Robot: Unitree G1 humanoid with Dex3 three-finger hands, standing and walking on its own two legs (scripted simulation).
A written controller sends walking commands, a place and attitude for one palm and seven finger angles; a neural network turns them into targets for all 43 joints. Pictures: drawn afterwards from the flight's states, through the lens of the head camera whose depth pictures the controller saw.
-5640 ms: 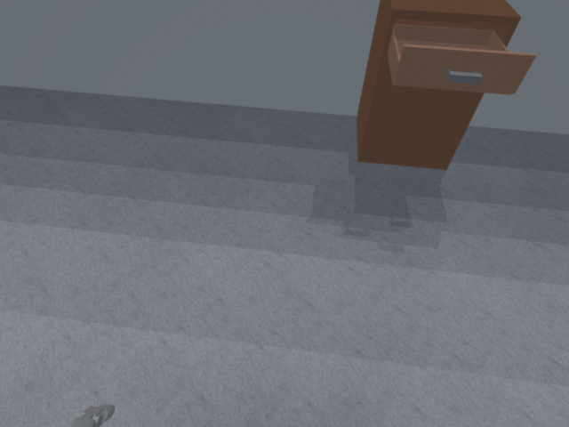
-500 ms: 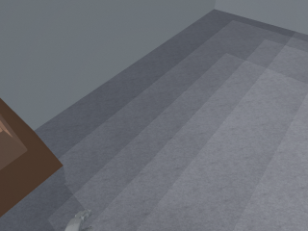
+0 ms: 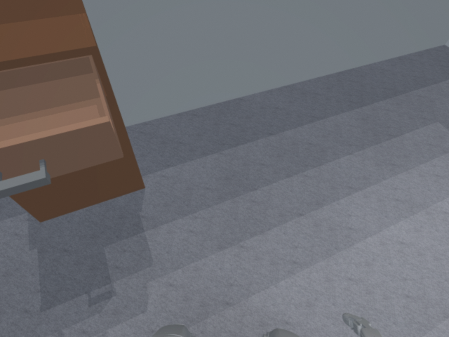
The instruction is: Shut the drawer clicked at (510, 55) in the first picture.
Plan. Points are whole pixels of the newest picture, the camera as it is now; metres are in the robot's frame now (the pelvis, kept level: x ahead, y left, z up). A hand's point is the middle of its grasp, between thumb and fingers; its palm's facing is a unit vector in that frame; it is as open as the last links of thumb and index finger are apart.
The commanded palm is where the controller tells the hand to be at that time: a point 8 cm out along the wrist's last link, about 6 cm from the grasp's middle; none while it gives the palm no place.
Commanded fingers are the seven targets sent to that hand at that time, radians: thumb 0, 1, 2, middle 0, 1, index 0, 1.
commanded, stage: turn to face it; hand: left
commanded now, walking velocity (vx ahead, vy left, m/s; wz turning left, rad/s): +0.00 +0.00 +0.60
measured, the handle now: (21, 176) +0.41 +0.50 -0.08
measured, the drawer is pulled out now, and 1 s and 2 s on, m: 0.28 0.28 0.28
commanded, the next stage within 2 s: take the last steps up to it in 0.62 s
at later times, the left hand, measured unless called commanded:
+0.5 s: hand out of the picture +0.05 +0.16 -0.12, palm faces +0.29 -0.91 -0.30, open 7.3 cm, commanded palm none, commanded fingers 0.00 0.90 0.90 -0.20 -0.30 -0.20 -0.30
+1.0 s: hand out of the picture -0.10 +0.20 -0.16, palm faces +0.47 -0.86 -0.20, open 7.4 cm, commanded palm none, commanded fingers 0.00 0.90 0.90 -0.20 -0.30 -0.20 -0.30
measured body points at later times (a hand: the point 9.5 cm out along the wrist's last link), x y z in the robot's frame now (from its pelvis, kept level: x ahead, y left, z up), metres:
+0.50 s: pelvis +0.00 -0.05 +0.01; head +0.03 -0.09 +0.46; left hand +0.03 +0.21 -0.10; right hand +0.13 -0.29 -0.15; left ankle -0.04 +0.08 -0.64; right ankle +0.02 -0.16 -0.72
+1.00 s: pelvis -0.02 +0.01 +0.02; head -0.03 +0.04 +0.47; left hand -0.13 +0.25 -0.14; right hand +0.14 -0.18 -0.11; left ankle -0.07 +0.07 -0.72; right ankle +0.04 -0.14 -0.63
